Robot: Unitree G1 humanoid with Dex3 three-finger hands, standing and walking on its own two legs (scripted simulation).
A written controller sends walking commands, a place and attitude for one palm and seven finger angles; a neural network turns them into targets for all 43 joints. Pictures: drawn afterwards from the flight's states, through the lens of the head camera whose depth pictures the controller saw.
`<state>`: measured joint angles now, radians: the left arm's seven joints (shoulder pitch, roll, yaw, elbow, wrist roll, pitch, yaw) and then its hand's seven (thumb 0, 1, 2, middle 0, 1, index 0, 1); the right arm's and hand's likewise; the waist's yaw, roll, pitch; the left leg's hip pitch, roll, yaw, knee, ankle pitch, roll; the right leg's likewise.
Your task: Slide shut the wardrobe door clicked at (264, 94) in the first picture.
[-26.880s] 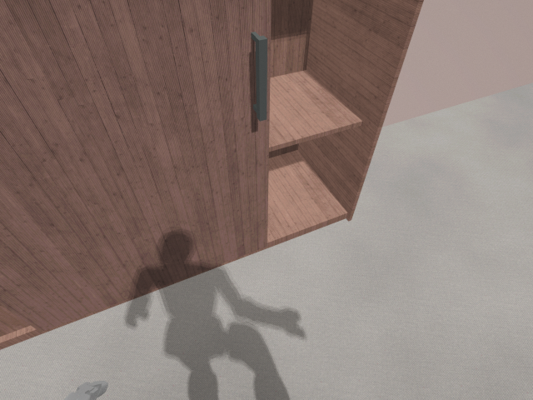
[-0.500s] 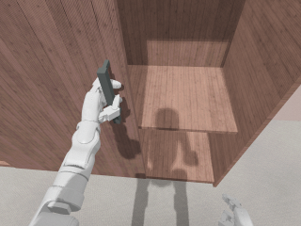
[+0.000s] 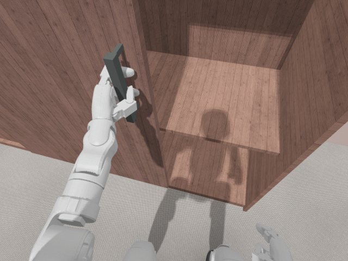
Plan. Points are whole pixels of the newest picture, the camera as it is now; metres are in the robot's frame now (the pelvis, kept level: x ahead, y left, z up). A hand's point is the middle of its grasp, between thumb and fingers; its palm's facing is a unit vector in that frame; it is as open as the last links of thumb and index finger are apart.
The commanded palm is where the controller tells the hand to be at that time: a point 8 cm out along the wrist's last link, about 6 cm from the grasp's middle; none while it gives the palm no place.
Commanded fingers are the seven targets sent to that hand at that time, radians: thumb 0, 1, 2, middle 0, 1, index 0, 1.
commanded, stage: step sideways, sliding the door along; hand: left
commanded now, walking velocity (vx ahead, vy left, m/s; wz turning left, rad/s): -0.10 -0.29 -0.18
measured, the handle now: (126, 87) +0.45 +0.19 +0.11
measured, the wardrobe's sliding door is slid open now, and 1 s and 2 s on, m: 0.42 0.21 0.00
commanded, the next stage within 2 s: stop walking and hold the door there in 1.80 s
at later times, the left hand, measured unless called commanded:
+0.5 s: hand (164, 107) +0.40 +0.09 +0.11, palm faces +0.30 -0.94 -0.15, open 6.2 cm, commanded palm +0.36 +0.06 +0.11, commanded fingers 0.00 0.90 0.90 -0.45 -1.40 -0.45 -1.40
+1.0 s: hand (229, 119) +0.38 -0.05 +0.11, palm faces +0.31 -0.95 -0.11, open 6.1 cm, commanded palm +0.34 -0.08 +0.11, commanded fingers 0.00 0.90 0.90 -0.45 -1.40 -0.45 -1.40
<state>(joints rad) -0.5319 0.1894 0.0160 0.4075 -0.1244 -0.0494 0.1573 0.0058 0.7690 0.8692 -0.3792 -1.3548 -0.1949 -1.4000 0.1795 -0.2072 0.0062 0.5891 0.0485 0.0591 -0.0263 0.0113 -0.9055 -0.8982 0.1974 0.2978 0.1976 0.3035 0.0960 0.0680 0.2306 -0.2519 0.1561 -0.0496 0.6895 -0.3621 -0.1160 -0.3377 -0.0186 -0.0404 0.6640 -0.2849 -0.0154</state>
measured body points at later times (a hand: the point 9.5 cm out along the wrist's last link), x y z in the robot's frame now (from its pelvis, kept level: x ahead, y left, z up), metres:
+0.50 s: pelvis +0.05 -0.11 +0.01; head +0.14 -0.11 +0.44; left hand +0.37 +0.14 +0.12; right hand +0.28 -0.28 -0.10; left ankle +0.01 +0.11 -0.71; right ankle +0.12 -0.24 -0.72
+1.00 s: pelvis +0.05 -0.23 +0.00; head +0.13 -0.24 +0.44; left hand +0.36 +0.00 +0.12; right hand +0.26 -0.42 -0.10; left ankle +0.06 +0.01 -0.71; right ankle +0.07 -0.37 -0.72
